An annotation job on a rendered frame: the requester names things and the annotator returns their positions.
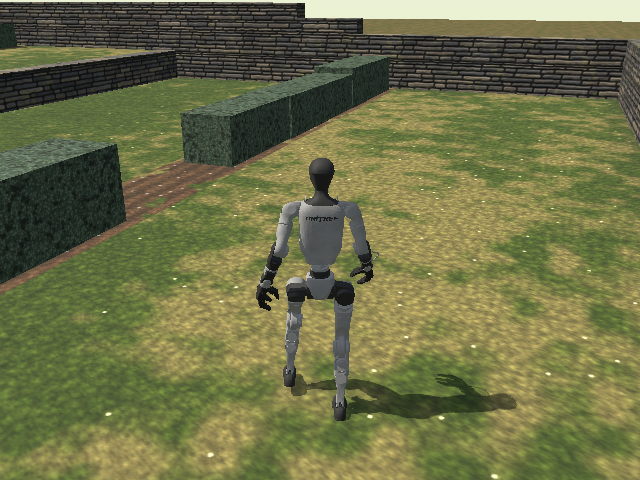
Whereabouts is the robot left upper arm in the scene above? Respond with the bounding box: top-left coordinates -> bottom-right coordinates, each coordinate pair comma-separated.
273,201 -> 301,258

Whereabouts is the left robot forearm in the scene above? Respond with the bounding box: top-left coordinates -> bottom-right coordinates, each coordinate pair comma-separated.
259,242 -> 282,289

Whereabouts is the robot right upper arm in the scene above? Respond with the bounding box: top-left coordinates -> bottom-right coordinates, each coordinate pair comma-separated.
341,201 -> 369,255

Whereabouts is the robot left shin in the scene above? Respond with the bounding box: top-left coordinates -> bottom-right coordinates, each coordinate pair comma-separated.
285,312 -> 299,374

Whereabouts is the robot left foot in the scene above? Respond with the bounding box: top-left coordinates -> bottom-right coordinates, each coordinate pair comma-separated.
283,365 -> 296,387

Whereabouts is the right robot hand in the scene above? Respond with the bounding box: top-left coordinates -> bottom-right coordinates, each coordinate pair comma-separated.
350,267 -> 374,284

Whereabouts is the left robot hand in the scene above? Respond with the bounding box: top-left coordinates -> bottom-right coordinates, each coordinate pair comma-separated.
256,284 -> 279,311

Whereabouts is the right robot forearm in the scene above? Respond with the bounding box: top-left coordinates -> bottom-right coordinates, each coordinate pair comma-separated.
358,240 -> 373,272

